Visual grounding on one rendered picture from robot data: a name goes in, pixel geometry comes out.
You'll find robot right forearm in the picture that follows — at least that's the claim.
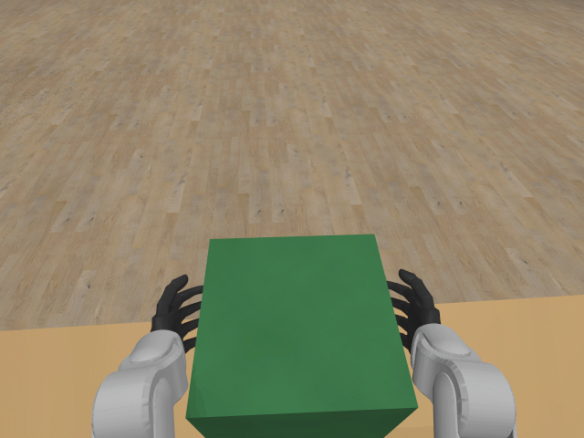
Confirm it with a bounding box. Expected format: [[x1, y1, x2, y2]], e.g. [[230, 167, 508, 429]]
[[411, 323, 517, 438]]

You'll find carton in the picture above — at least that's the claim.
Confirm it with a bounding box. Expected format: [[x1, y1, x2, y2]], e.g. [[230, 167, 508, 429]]
[[185, 234, 419, 438]]

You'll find robot right hand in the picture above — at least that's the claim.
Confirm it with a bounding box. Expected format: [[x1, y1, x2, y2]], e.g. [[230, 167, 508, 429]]
[[387, 269, 441, 354]]

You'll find robot left forearm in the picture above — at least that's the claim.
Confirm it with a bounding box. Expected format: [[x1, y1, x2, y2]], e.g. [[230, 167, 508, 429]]
[[91, 329, 188, 438]]

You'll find robot left hand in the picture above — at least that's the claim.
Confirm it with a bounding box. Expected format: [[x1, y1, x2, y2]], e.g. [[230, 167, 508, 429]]
[[151, 275, 203, 354]]

